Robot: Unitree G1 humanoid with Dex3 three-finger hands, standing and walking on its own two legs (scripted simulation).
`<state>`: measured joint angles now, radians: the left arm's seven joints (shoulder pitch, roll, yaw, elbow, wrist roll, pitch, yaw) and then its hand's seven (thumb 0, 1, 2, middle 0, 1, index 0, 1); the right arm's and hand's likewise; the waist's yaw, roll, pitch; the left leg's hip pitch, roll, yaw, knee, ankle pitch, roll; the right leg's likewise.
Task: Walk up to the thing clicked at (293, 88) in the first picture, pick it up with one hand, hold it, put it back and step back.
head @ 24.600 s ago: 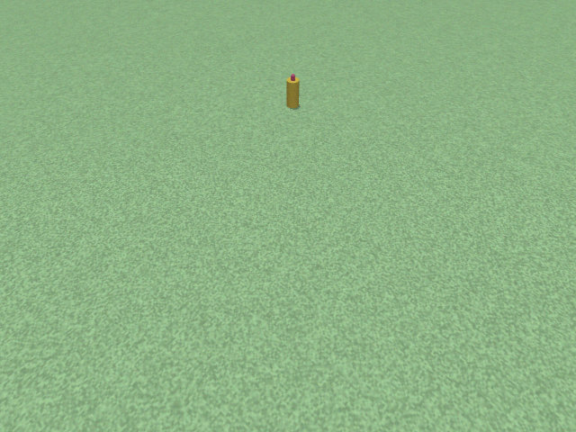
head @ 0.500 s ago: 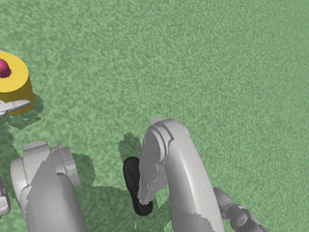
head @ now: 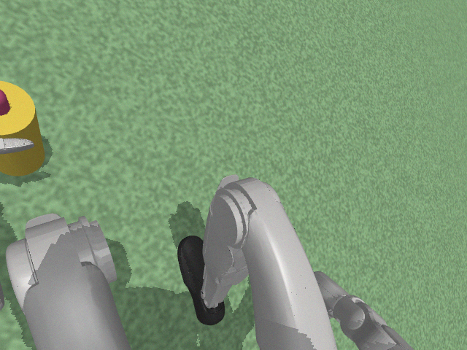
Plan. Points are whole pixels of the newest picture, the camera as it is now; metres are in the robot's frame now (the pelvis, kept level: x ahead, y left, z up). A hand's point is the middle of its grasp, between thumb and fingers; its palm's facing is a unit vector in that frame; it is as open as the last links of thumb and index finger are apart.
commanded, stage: open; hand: left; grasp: from the side
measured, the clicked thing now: (7, 130) +0.46 +0.24 -0.20
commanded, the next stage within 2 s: withdraw in 0.22 s
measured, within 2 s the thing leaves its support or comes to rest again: rests again in 1.42 s
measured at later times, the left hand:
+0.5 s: hand out of the picture +0.48 +0.27 -0.14, palm faces +0.12 -0.99 -0.03, open 13.9 cm
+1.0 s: hand out of the picture +0.44 +0.34 -0.08, palm faces +0.17 -0.95 -0.26, open 16.6 cm
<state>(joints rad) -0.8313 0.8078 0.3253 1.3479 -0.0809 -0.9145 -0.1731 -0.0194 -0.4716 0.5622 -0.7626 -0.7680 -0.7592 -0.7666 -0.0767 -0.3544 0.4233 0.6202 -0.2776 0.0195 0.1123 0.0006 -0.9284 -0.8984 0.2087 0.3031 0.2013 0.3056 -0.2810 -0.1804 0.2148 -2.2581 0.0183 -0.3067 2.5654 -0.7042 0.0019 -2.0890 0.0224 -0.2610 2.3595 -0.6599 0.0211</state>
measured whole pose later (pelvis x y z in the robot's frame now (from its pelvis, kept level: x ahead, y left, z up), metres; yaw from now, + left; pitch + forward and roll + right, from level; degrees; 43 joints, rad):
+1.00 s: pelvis +0.00 +0.00 +0.03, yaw +3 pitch +28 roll -12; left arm -0.71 0.78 0.46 1.09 0.12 -0.46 -0.18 -0.01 -0.42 0.14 -0.13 -0.10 -0.12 -0.11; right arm 0.08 -0.28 0.24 0.57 -0.12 0.16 0.07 0.00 -0.89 -0.90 0.21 0.31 0.20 0.31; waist -0.22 -0.08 0.02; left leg -2.25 0.05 -0.19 2.43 -0.69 0.02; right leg -2.14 0.01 -0.17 2.29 -0.66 0.01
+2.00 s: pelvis +0.09 +0.01 +0.39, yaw +13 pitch +14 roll -3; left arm 0.31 0.25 0.02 0.18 -0.01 0.22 0.17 -0.01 -0.44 0.11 -0.07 -0.08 -0.07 -0.08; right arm 0.28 -0.21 0.02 0.49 0.05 -0.01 -0.15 0.01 -0.90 -0.90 0.21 0.30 0.20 0.31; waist -0.05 0.03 -0.17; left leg -0.85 0.04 -0.02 1.12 -0.52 0.00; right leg -0.80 0.00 -0.05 1.06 -0.51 0.01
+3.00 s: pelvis +0.09 +0.00 +0.41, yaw +15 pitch +8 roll -1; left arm 0.46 0.21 -0.02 0.01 -0.01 0.25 0.13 -0.01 -0.46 0.10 -0.06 -0.08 -0.07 -0.07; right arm 0.28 -0.21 0.02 0.50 0.02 -0.12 -0.18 0.01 -0.90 -0.90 0.21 0.30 0.20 0.31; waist -0.02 0.04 -0.10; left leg -0.62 0.03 -0.03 0.95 -0.46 -0.02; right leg -0.58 0.00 -0.06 0.91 -0.46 -0.01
